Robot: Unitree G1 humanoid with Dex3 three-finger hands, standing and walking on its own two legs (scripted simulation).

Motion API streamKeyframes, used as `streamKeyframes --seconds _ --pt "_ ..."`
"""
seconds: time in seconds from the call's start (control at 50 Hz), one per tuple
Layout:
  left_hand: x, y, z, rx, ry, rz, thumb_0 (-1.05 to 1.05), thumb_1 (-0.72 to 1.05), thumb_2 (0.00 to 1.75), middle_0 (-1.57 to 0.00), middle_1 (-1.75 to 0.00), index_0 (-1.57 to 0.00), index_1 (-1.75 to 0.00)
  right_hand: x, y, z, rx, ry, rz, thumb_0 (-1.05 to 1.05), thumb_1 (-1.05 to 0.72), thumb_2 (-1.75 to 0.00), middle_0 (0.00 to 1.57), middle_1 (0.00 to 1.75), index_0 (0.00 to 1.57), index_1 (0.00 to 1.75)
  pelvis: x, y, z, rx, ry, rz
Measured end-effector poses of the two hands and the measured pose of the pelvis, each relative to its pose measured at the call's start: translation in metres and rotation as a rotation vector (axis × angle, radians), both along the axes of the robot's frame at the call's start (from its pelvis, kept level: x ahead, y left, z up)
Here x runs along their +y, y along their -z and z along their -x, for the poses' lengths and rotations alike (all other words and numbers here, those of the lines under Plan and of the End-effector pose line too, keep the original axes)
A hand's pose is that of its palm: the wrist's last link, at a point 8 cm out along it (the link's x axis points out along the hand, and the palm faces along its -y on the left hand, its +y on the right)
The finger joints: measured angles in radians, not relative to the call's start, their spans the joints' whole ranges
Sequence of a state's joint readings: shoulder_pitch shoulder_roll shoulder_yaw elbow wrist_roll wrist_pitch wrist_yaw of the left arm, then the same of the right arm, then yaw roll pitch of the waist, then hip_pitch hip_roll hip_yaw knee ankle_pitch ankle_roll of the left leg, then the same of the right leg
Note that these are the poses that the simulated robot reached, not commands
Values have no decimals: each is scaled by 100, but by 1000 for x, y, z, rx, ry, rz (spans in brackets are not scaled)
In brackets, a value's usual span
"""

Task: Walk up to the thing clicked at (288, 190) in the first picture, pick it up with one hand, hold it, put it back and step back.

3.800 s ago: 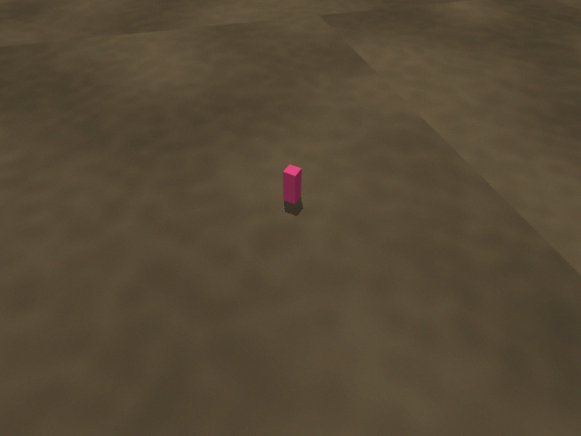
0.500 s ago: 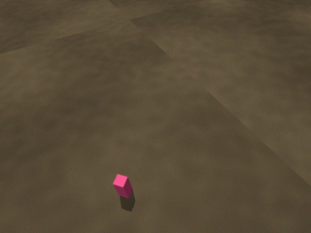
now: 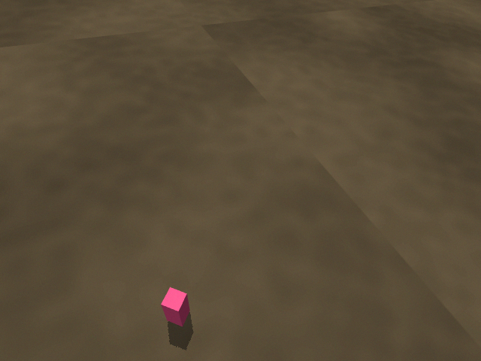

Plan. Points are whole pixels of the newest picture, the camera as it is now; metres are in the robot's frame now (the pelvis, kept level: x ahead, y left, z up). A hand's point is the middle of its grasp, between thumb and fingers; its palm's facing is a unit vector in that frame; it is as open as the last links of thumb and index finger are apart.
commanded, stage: walk up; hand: left
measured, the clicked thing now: (176, 307) +0.43 +0.21 -0.67
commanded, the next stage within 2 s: stand in 1.62 s
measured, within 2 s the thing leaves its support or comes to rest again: neither
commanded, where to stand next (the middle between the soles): +0.09 -0.01 m, yaw +1 degrees
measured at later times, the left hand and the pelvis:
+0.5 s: hand out of the picture +0.13 +0.24 -0.14, palm faces -0.03 -0.93 -0.37, open 7.4 cm; pelvis +0.05 -0.02 +0.01, yaw +0 degrees
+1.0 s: hand out of the picture +0.15 +0.24 -0.14, palm faces -0.01 -0.94 -0.34, open 7.4 cm; pelvis +0.06 -0.01 +0.02, yaw +0 degrees
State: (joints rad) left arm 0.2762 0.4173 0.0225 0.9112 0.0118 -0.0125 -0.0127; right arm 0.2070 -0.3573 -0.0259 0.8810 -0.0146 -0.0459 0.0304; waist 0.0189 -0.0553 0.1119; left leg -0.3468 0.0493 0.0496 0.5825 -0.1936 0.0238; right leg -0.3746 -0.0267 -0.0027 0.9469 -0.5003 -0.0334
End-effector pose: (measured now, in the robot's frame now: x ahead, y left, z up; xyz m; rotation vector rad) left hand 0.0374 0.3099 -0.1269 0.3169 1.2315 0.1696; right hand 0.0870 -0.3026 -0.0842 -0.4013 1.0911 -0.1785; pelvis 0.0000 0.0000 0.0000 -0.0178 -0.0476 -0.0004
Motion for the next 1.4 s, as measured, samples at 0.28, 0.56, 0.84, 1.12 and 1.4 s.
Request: streamKeyframes --seconds 0.28,0.56,0.84,1.12,1.4 --pt "-5 -23 -18 10 -16 -103 1 91 90 -20 -30 -20 -30 -27 32 -11 52 66 -45 0 -90 -90 20 30 20 30 -16 4 -28 -6 11 -6" --pt "-30 -27 -110 -114 21 -16 1 90 90 -20 -30 -20 -30 -5 28 -19 122 70 -88 0 -90 -90 20 30 21 30 -15 -9 -49 5 3 -20" --pt "-30 -26 -127 -83 13 5 1 90 90 -20 -30 -20 -30 -17 9 -46 101 90 -30 0 -90 -90 20 30 20 30 -12 -17 -61 9 0 -12" --pt "-20 -27 -96 0 -44 -20 1 91 90 -20 -30 -20 -30 -5 15 -64 100 67 -65 0 -90 -90 20 30 20 30 -11 -19 -66 5 -7 -14" --pt "-24 -26 -96 -2 -52 -11 1 90 90 -20 -30 -20 -30 -3 16 -61 119 70 -69 0 -90 -90 20 30 20 30 -12 -20 -68 5 -14 -15"
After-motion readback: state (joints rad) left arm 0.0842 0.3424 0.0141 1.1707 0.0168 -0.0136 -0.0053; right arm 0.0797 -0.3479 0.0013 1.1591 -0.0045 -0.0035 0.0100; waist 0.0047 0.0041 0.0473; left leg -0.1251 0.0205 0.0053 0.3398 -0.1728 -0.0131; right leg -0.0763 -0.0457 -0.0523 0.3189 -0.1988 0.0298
